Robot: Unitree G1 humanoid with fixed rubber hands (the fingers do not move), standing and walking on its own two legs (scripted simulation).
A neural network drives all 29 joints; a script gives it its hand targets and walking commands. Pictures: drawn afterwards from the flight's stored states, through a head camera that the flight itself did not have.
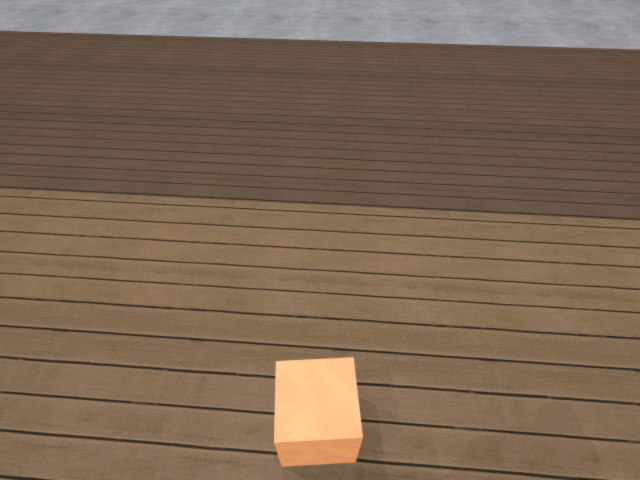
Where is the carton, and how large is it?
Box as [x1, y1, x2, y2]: [274, 357, 362, 466]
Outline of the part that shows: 353,357 276,361 274,443 282,466 355,461 361,442 362,434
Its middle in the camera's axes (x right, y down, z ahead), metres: -0.01 +0.48 +1.07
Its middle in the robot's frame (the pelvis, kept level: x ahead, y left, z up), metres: +0.41 +0.02 -0.64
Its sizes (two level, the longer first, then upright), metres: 0.210 0.200 0.250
